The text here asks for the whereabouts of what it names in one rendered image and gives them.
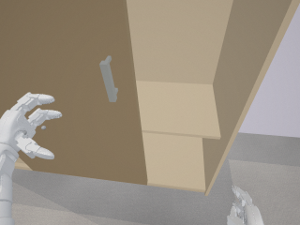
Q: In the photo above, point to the robot right hand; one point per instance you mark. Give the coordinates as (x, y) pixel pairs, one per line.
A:
(248, 215)

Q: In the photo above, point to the wardrobe door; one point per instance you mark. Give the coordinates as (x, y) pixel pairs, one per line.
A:
(54, 48)
(19, 161)

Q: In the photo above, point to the robot left forearm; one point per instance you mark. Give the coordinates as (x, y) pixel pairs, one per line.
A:
(8, 157)

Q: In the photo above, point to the robot left hand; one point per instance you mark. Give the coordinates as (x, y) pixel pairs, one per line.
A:
(13, 122)

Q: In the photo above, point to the handle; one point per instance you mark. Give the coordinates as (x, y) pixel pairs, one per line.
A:
(108, 79)

